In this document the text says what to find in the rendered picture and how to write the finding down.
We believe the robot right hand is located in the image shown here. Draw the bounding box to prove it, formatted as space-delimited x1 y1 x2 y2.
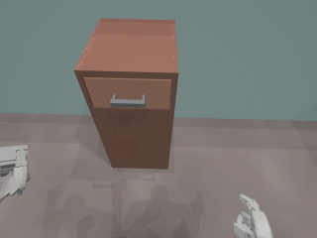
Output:
234 194 273 238

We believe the robot left hand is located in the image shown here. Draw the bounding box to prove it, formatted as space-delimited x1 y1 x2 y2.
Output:
0 145 32 202

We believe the cabinet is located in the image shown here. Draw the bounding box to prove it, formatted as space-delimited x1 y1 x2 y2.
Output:
74 18 179 170

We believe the drawer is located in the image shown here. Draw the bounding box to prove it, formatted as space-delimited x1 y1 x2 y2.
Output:
83 77 171 109

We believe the handle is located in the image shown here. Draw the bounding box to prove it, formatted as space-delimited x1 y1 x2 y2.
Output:
110 93 146 108

